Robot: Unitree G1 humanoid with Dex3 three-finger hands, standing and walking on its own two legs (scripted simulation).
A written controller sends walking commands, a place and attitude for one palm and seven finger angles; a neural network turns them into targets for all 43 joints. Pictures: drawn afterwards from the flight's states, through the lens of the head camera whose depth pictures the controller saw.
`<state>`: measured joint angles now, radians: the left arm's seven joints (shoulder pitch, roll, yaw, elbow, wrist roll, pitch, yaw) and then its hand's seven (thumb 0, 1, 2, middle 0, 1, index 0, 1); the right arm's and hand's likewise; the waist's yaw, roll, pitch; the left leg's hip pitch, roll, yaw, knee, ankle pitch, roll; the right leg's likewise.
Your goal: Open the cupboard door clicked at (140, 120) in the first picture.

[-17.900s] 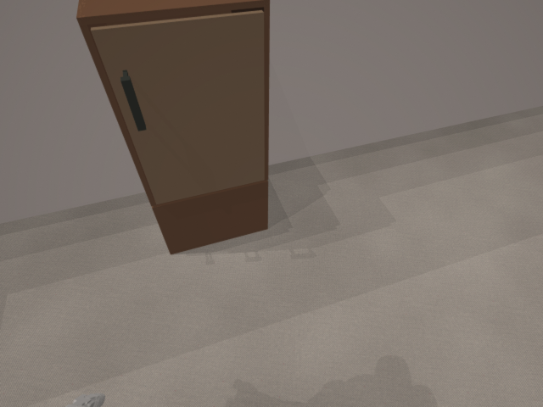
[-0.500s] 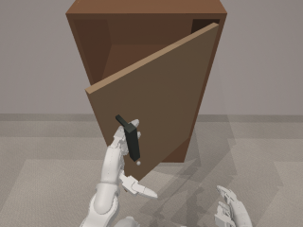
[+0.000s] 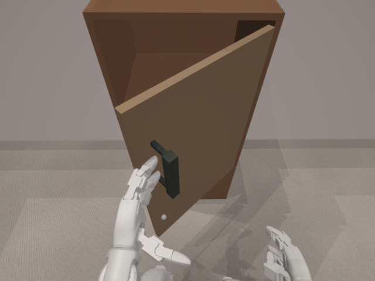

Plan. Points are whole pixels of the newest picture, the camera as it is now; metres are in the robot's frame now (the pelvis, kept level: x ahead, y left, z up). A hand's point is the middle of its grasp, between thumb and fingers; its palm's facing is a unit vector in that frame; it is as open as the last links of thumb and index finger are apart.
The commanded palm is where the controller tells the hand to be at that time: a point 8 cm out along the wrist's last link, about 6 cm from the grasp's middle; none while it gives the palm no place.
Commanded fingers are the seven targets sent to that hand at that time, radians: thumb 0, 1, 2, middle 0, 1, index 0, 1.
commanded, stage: slide the hand sideways off the handle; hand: left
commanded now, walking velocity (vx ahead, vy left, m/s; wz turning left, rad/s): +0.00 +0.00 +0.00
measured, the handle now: (165, 170) +0.32 +0.07 +0.07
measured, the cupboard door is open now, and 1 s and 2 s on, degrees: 43 43 43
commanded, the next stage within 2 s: draw the hand back to the body in 0.54 s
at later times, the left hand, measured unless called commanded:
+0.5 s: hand (136, 242) +0.19 +0.10 +0.07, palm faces +0.04 -1.00 -0.02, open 16.3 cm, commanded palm +0.16 +0.16 +0.07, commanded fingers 0.00 -0.50 0.30 -0.15 -0.30 -0.15 -0.30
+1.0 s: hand (102, 231) +0.19 +0.15 +0.11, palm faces +0.05 -1.00 -0.04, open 16.3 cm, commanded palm +0.16 +0.20 +0.13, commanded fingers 0.00 -0.50 0.30 -0.15 -0.30 -0.15 -0.30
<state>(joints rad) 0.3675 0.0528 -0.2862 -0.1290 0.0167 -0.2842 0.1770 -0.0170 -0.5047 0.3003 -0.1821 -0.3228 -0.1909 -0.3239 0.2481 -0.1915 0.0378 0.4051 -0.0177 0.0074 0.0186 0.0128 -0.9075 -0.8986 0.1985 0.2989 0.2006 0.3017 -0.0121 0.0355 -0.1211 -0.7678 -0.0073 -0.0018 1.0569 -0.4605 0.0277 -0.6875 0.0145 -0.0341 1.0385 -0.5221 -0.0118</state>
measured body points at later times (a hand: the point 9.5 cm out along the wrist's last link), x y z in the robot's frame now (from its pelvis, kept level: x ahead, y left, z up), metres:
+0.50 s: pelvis +0.01 -0.02 -0.01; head +0.05 -0.03 +0.44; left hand +0.18 +0.16 +0.07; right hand +0.20 -0.24 -0.08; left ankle +0.04 +0.10 -0.67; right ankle +0.00 -0.12 -0.67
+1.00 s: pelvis +0.02 -0.01 +0.01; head +0.03 -0.02 +0.46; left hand +0.18 +0.20 +0.11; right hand +0.20 -0.24 -0.05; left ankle +0.04 +0.10 -0.67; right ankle +0.00 -0.12 -0.67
